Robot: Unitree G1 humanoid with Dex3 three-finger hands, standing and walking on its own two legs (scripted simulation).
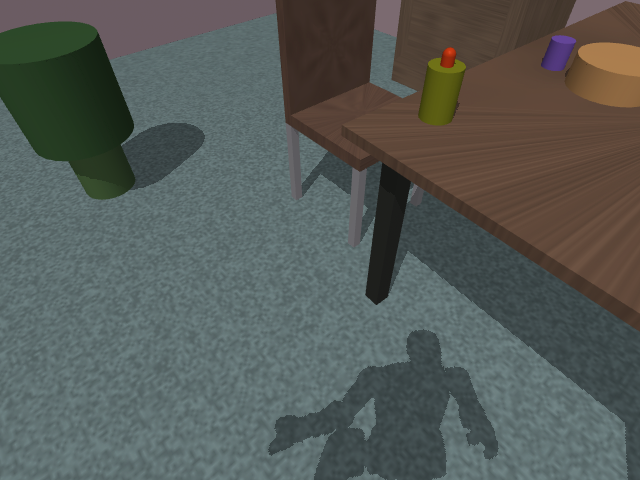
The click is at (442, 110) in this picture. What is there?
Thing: necked bottle
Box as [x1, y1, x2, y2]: [418, 47, 465, 125]
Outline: 451,47 446,48 443,51 441,58 435,58 428,62 418,116 421,120 430,124 445,124 448,123 452,118 465,65 454,58 455,51
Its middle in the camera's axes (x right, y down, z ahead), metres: +0.30 -0.37 +0.94
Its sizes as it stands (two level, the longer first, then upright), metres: 0.086 0.086 0.170
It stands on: a support 0.74 m high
